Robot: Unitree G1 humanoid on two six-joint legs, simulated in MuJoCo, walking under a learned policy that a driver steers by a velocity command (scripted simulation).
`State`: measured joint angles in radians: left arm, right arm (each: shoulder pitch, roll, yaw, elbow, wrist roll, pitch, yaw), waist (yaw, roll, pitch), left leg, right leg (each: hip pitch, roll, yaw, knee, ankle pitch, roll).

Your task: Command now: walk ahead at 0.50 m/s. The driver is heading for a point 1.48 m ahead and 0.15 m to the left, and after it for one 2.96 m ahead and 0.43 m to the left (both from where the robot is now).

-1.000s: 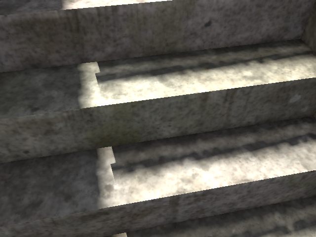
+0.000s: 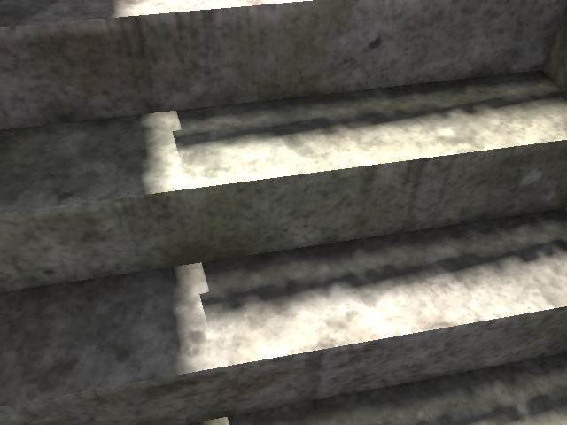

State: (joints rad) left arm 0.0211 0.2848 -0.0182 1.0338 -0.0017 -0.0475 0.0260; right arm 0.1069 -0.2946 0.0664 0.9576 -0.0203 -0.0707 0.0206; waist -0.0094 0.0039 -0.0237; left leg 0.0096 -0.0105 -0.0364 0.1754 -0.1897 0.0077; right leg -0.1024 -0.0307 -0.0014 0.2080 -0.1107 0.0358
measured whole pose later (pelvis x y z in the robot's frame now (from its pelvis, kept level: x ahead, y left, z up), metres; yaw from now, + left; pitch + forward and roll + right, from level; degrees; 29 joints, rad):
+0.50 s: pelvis +0.00 +0.00 +0.00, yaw +0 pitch +0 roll +0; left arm 0.02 0.29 -0.02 1.03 0.00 -0.05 0.03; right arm 0.11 -0.29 0.07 0.96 -0.02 -0.07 0.02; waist -0.01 0.00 -0.02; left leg 0.01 -0.01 -0.04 0.18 -0.19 0.01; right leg -0.10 -0.03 0.00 0.21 -0.11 0.04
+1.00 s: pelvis +0.00 +0.00 +0.00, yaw +0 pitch +0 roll +0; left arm 0.06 0.29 0.00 1.06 0.00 -0.03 0.03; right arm 0.15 -0.30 0.05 0.98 -0.02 -0.06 0.03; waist -0.01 0.00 -0.01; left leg -0.02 -0.01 -0.04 0.23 -0.21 0.01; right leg -0.13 -0.03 0.00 0.26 -0.13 0.04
